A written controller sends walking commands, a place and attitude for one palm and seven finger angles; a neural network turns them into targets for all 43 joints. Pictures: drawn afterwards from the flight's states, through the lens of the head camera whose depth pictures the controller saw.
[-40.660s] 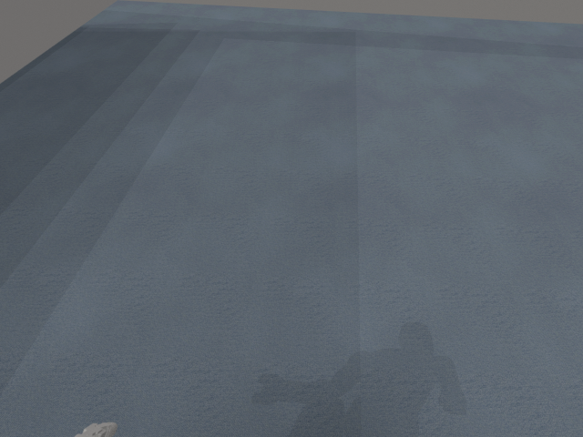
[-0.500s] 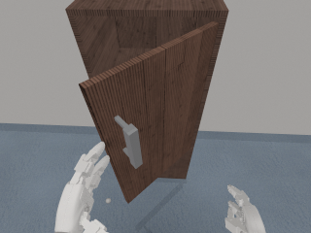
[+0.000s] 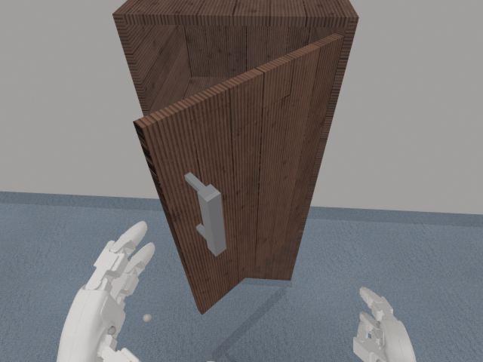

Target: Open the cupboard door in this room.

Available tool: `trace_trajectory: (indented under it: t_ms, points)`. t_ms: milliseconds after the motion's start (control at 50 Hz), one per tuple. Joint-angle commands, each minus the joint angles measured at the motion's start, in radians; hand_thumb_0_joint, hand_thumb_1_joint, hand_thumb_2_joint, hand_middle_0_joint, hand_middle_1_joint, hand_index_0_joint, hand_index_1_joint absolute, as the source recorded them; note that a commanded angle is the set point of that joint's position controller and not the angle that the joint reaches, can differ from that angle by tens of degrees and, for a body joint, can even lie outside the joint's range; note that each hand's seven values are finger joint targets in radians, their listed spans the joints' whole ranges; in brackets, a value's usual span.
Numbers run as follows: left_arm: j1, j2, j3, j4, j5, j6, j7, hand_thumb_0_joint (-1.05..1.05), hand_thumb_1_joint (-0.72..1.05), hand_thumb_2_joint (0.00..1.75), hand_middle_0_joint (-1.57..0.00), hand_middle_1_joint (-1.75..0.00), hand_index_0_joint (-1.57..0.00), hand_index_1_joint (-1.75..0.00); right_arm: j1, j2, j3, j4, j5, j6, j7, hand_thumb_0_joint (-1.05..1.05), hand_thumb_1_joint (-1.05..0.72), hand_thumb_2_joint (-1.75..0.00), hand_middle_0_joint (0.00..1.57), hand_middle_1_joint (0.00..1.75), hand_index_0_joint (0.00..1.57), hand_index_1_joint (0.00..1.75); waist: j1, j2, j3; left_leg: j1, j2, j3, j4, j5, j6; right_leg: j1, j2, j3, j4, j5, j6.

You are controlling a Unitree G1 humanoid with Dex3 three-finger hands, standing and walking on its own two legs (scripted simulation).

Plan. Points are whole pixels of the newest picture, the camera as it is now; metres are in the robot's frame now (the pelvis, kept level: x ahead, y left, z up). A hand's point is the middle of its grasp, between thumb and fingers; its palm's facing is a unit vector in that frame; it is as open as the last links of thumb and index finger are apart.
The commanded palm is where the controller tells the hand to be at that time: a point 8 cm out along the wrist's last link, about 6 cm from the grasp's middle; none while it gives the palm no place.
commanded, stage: draw the hand back to the body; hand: left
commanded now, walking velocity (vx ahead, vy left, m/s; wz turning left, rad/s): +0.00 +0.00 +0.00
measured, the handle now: (205, 215) +0.31 +0.08 +0.12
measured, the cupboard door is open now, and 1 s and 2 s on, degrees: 46 46 46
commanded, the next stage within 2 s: step back with the hand held close in 1.44 s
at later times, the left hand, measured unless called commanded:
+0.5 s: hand (86, 288) +0.17 +0.19 +0.16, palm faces +0.17 -0.95 -0.27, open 15.4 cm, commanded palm +0.13 +0.24 +0.18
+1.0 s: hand (22, 231) +0.21 +0.26 +0.21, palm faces +0.40 -0.83 -0.39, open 9.8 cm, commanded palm +0.17 +0.31 +0.23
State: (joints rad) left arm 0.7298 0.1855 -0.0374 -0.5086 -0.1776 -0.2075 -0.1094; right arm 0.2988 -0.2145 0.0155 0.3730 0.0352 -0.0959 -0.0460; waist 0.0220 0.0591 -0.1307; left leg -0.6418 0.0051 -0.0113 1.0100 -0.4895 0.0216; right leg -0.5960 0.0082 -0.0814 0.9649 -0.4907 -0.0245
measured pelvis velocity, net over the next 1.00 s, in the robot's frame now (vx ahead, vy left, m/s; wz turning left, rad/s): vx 0.03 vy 0.01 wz -0.02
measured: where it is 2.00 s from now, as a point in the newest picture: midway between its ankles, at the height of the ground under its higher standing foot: outside the picture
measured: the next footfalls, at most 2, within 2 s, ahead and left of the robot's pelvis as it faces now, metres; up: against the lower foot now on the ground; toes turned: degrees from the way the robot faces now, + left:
none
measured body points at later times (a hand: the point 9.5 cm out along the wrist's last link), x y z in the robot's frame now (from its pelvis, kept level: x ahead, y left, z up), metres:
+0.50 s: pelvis +0.01 +0.01 +0.03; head -0.01 +0.00 +0.48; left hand +0.16 +0.24 +0.17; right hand +0.19 -0.21 -0.02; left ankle +0.01 +0.10 -0.68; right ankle +0.00 -0.11 -0.68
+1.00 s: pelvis +0.03 +0.01 +0.06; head +0.00 +0.00 +0.51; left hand +0.18 +0.30 +0.23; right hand +0.22 -0.20 -0.01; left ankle +0.01 +0.10 -0.68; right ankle +0.00 -0.11 -0.68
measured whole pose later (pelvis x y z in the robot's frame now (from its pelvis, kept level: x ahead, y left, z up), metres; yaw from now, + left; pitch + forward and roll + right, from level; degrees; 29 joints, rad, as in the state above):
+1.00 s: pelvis +0.03 +0.01 +0.06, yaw -1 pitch -3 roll -1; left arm 0.52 0.34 0.29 -0.45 -0.06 -0.06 0.12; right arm 0.21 -0.22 0.04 0.60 0.00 -0.11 -0.08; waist 0.07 0.05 0.00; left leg -0.13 -0.02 0.03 0.47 -0.28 0.04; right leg -0.10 0.00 -0.03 0.43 -0.27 0.00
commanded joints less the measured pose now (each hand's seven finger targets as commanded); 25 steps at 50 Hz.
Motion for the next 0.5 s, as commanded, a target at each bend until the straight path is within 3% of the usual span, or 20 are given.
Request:
trace_trajectory:
  t_ms: [0, 60, 100, 240, 340, 360, 380, 400, 420, 480]
  points:
    - [-0.011, 0.079, 0.096, -0.253, -0.036, -0.04, 0.009, 0.0, -0.5, 0.3, -0.15, -0.3, -0.15, -0.3, -0.101, -0.095, -0.032, -0.178, 0.014, -0.068, -0.008, 0.0, -0.9, -0.9, 0.2, 0.3, 0.2, 0.3, -0.004, -0.039, -0.051, 0.078, -0.014, -0.031, -0.191, 0.165, 0.006, 0.056, 0.016, 0.033, -0.204, 0.157, 0.005]
    - [-0.027, 0.078, 0.107, -0.231, -0.055, -0.006, -0.008, 0.0, -0.5, 0.3, -0.15, -0.3, -0.15, -0.3, -0.113, -0.102, -0.025, -0.167, 0.016, -0.075, -0.013, 0.0, -0.9, -0.9, 0.2, 0.3, 0.2, 0.3, -0.009, -0.068, -0.017, 0.077, -0.012, -0.034, -0.209, 0.148, 0.008, 0.065, 0.015, 0.032, -0.232, 0.139, 0.01]
    - [-0.045, 0.095, 0.12, -0.254, -0.059, 0.007, -0.016, 0.0, -0.5, 0.3, -0.15, -0.3, -0.15, -0.3, -0.115, -0.105, -0.022, -0.162, 0.018, -0.085, -0.016, 0.0, -0.9, -0.9, 0.2, 0.3, 0.2, 0.3, -0.004, -0.034, -0.022, 0.099, -0.012, -0.037, -0.225, 0.147, 0.007, 0.074, 0.015, 0.028, -0.238, 0.134, 0.007]
    - [-0.087, 0.137, 0.192, -0.261, -0.084, 0.056, -0.036, 0.0, -0.5, 0.3, -0.15, -0.3, -0.15, -0.3, -0.129, -0.11, -0.014, -0.134, 0.022, -0.11, -0.022, 0.0, -0.9, -0.9, 0.2, 0.3, 0.2, 0.3, 0.008, -0.023, -0.01, 0.143, -0.01, -0.042, -0.266, 0.175, 0.006, 0.116, 0.017, 0.015, -0.267, 0.166, 0.006]
    - [-0.117, 0.161, 0.245, -0.242, -0.11, 0.096, -0.058, 0.0, -0.32, 0.37, -0.16, -0.3, -0.16, -0.3, -0.136, -0.115, -0.01, -0.109, 0.027, -0.128, -0.028, 0.0, -0.9, -0.9, 0.2, 0.3, 0.2, 0.3, 0.012, -0.031, -0.007, 0.182, -0.008, -0.047, -0.295, 0.195, 0.005, 0.144, 0.019, 0.009, -0.296, 0.192, 0.007]
    - [-0.163, 0.32, 0.282, -0.356, 0.048, 0.088, 0.074, 0.0, -0.29, 0.39, -0.16, -0.3, -0.16, -0.3, -0.133, -0.103, -0.011, -0.126, 0.01, -0.114, -0.056, 0.0, -0.9, -0.9, 0.2, 0.3, 0.2, 0.3, 0.055, -0.019, -0.01, 0.186, 0.004, -0.032, -0.336, 0.202, 0.0, 0.189, 0.0, 0.076, -0.356, 0.206, -0.011]
    - [-0.08, 0.221, 0.243, -0.303, 0.059, 0.108, 0.127, 0.0, -0.26, 0.4, -0.16, -0.3, -0.16, -0.3, -0.123, -0.082, -0.005, -0.113, 0.0, -0.109, -0.065, 0.0, -0.9, -0.9, 0.2, 0.3, 0.2, 0.3, 0.034, -0.007, 0.029, 0.21, -0.002, -0.018, -0.34, 0.204, -0.002, 0.183, -0.009, 0.076, -0.385, 0.205, -0.011]
    - [-0.064, 0.187, 0.21, -0.276, 0.08, 0.119, 0.155, 0.0, -0.22, 0.42, -0.16, -0.3, -0.16, -0.3, -0.116, -0.082, 0.003, -0.098, -0.003, -0.101, -0.062, 0.0, -0.9, -0.9, 0.2, 0.3, 0.2, 0.3, 0.028, -0.003, 0.052, 0.227, 0.004, -0.024, -0.357, 0.205, -0.004, 0.193, -0.009, 0.058, -0.388, 0.2, -0.009]
    - [-0.069, 0.19, 0.212, -0.263, 0.092, 0.128, 0.175, 0.0, -0.18, 0.43, -0.16, -0.3, -0.16, -0.3, -0.132, -0.086, -0.001, -0.089, -0.004, -0.096, -0.063, 0.0, -0.9, -0.9, 0.2, 0.3, 0.2, 0.3, 0.028, -0.033, 0.064, 0.239, 0.006, -0.023, -0.367, 0.218, 0.0, 0.207, -0.007, 0.058, -0.411, 0.213, -0.008]
    - [-0.11, 0.211, 0.223, -0.266, 0.117, 0.12, 0.208, 0.0, -0.08, 0.48, -0.16, -0.3, -0.16, -0.3, -0.146, -0.095, 0.002, -0.069, -0.012, -0.087, -0.064, 0.0, -0.9, -0.9, 0.2, 0.3, 0.2, 0.3, 0.021, -0.022, 0.071, 0.298, 0.011, -0.025, -0.417, 0.226, 0.002, 0.243, -0.009, 0.052, -0.443, 0.211, -0.003]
